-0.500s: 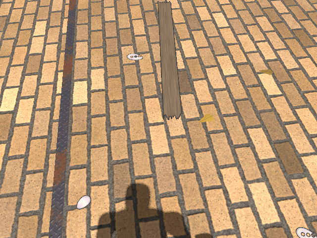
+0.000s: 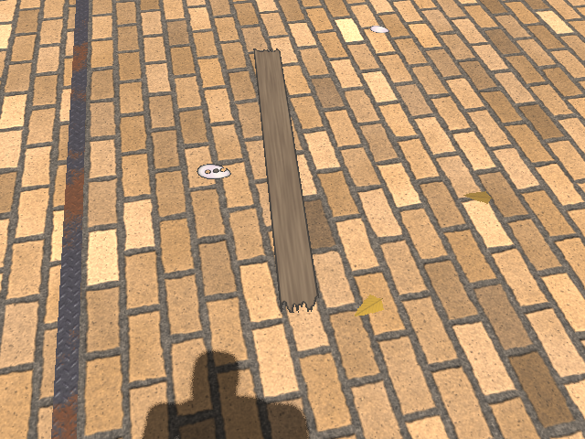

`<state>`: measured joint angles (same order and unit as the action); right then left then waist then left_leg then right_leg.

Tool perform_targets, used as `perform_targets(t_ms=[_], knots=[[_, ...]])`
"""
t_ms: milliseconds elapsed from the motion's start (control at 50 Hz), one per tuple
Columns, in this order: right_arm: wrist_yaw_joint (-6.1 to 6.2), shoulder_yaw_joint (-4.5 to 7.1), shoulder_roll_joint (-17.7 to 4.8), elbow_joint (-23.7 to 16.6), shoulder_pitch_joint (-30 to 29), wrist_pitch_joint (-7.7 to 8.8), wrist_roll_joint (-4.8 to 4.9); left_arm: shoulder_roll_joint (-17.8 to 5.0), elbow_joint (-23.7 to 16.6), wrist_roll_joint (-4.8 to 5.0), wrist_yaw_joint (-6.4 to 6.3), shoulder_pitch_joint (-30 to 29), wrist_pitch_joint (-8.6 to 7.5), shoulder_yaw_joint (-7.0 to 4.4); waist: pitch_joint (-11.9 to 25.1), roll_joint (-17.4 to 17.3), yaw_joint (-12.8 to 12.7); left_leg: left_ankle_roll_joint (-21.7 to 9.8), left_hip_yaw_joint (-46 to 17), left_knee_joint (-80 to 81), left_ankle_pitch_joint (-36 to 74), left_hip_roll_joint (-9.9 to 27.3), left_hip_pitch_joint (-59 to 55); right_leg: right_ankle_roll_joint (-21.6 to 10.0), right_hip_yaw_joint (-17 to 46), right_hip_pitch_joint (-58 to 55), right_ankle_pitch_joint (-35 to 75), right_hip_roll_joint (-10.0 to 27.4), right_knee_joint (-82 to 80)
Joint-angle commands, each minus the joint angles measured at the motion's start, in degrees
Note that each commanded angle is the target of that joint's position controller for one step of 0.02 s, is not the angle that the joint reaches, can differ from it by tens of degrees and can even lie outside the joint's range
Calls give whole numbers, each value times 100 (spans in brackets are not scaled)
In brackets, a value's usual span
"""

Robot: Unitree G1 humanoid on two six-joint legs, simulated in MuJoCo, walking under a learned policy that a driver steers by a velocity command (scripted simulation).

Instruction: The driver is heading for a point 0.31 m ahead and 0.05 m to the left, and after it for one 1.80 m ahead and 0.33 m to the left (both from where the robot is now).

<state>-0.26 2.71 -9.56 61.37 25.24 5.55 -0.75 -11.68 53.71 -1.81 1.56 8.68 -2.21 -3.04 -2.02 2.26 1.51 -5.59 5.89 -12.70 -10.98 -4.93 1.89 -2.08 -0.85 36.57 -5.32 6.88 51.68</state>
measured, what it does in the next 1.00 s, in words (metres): walks ahead: right foot, then left foot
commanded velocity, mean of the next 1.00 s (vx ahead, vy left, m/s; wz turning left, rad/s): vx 0.50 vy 0.00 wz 0.00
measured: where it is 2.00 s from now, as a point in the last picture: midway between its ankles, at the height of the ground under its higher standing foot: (299, 246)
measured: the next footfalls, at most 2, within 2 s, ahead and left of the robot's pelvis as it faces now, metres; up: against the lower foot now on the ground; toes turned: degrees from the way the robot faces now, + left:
right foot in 0.24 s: +0.31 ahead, -0.12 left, +0.00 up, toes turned -5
left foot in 0.80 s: +0.61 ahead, +0.06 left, +0.00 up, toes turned +5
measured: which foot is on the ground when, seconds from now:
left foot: down 0.00-0.26, up 0.28-0.78, down 0.80-1.00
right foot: up 0.00-0.22, down 0.24-0.82, up 0.84-1.00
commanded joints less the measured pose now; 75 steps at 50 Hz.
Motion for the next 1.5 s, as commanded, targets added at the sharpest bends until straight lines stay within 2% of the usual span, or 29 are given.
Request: perform_targets(t_ms=[20,160,200,220,240,260,280,320,360,480,680,740,780,800,820,840,860,880,920,980,1040,1260,1320,1360,1380,1400,1420,1460,1500], knots=[[21,62,-636,-221,222,91,6,-114,-403,47,20,-497,-34,31,-408,-573,-11,-544,-827,653,1882,1465,245,56,-254,63,526,-123,-821],[130,87,-769,-30,556,52,-80,-249,-700,56,-5,-1101,-143,14,-473,-635,54,-542,-717,55,3178,1825,-939,-319,-406,-162,-50,-430,-1893],[151,119,-881,-40,361,32,-95,-366,-486,51,-67,-354,-205,-69,-80,-695,-306,-403,-566,-875,4645,1772,-926,-528,-548,-1242,-446,-778,-2147],[140,120,-894,-57,244,3,-70,-459,-162,21,-114,580,-256,-142,394,-539,-706,-293,-383,-1918,4739,1567,-682,-657,-640,-2334,-203,-943,-2520],[120,72,-766,-179,208,2,-11,-800,101,-115,-174,1601,-312,-260,1036,-260,-1050,-186,-247,-3368,3331,1331,405,-912,167,-3877,-409,-193,-2546],[46,-40,-200,-337,792,-1,241,-1445,144,-222,-182,2168,-309,-421,1841,1007,-880,106,70,-5725,-234,320,2488,-1680,2991,-5560,-986,1604,-2999],[40,95,-654,-285,621,-7,108,-1310,120,-3,-127,1773,-209,-401,1839,547,-758,12,-780,-6388,-1733,181,3124,-1741,3972,-5291,-1104,1670,-3635],[9,107,-630,-524,-260,8,18,-630,-25,97,-78,721,-239,-206,376,-79,-386,-23,-862,-6053,-813,768,3362,-1333,2310,-3654,-989,1209,-3939],[-34,101,-435,-494,-239,-107,-116,-266,93,112,-115,607,-310,-85,18,47,-48,63,-811,-5427,-499,1028,2845,-948,1388,-2783,-317,693,-4214],[-148,103,-412,-800,-1070,-338,-142,-503,366,124,-158,1374,-430,-80,-228,66,-35,362,-510,-4543,326,1195,3443,-967,658,-2834,640,423,-4551],[-152,-3,-419,-1436,-2816,-252,-54,-532,642,61,-231,2256,-395,-25,-471,164,-470,247,-149,-2252,925,880,3576,-936,276,-4143,1947,543,-4272],[-117,48,-521,-1433,-2561,-177,-53,-646,661,24,-280,2068,-373,-59,-345,201,-234,-18,-54,-1880,309,635,2940,-831,150,-4411,3282,651,-3667],[-31,165,-682,-999,-1241,-99,-85,-729,651,37,-274,1869,-333,-82,334,103,339,-253,127,-1382,332,254,1322,-657,-83,-4222,4253,431,-2135],[29,275,-975,-705,-227,-42,-202,-624,561,86,-258,1833,-334,-39,945,-113,683,-478,-440,-1364,315,782,-202,-551,-217,-3249,3116,203,-806],[61,444,-1653,-651,490,-30,-334,-72,369,332,-184,2350,-335,84,1850,-1301,601,-1196,-3058,-1095,-213,2607,-2056,-257,-575,-1234,44,-653,1517],[-6,441,-1571,-653,184,-132,-122,-422,429,235,-174,2287,-330,-33,1973,-1169,481,-1413,-4519,-285,-367,2921,-1936,-305,143,-405,-2366,-1078,2444],[-25,361,-1308,-755,-545,-157,-10,-553,279,152,-175,1720,-303,-88,965,-710,201,-1193,-3539,-220,-773,2668,-1065,-363,361,-12,-1884,-645,2553],[-53,247,-905,-829,-966,-124,1,-480,190,123,-142,1367,-333,-68,415,-424,96,-1010,-2870,36,-544,2422,-230,-367,356,-84,-1430,-434,2214],[-22,120,-523,-713,-1116,-53,16,-287,218,3,-102,1381,-224,-62,-25,-520,-254,-595,-1911,348,118,1884,719,-292,314,-612,-1078,-150,1534],[15,113,-631,-509,-678,64,17,-163,217,-47,-18,1380,-58,-56,-16,-536,-381,-599,-1397,479,958,1678,852,-141,147,-689,-818,-114,1240],[16,119,-759,-426,-363,80,23,-250,-47,-32,7,627,10,-64,-231,-516,-279,-621,-1179,683,1088,1605,653,13,25,-44,-254,22,677],[111,66,-795,-111,565,35,-57,-258,-718,54,8,-1180,-92,36,-468,-621,154,-574,-772,292,2747,1756,-850,-150,-359,111,233,-335,-1723],[153,104,-928,-112,309,16,-89,-388,-602,57,-50,-612,-173,-36,-180,-701,-198,-421,-603,-568,4515,1799,-985,-446,-511,-908,-414,-695,-2080],[132,92,-919,-164,130,-19,-40,-668,-31,-39,-150,1133,-274,-193,746,-470,-908,-226,-324,-2595,4316,1450,-225,-747,-390,-3144,-141,-722,-2545],[86,-6,-580,-390,284,-12,110,-1242,106,-193,-213,2047,-306,-340,1555,319,-1064,-34,-35,-4545,2007,969,1350,-1178,1452,-4828,-654,790,-2667],[42,1,-378,-361,803,-21,202,-1509,128,-125,-149,2016,-246,-407,2002,1148,-757,64,-358,-6138,-2082,-17,2899,-1824,3901,-5602,-581,1861,-3445],[61,114,-804,-419,189,-64,58,-1206,44,69,-117,1356,-192,-345,1252,213,-572,-36,-955,-6367,-1557,436,3356,-1547,3371,-4896,-1191,1488,-3586],[10,95,-623,-555,-348,-38,32,-550,-71,80,-86,554,-245,-154,198,-121,-256,-36,-898,-5764,-677,841,3180,-1119,1940,-3392,-765,1031,-4042],[-50,79,-433,-460,-133,-198,-93,-277,56,98,-143,585,-322,-58,10,86,-4,75,-894,-5357,-460,983,2675,-801,1084,-2722,-268,690,-4293]])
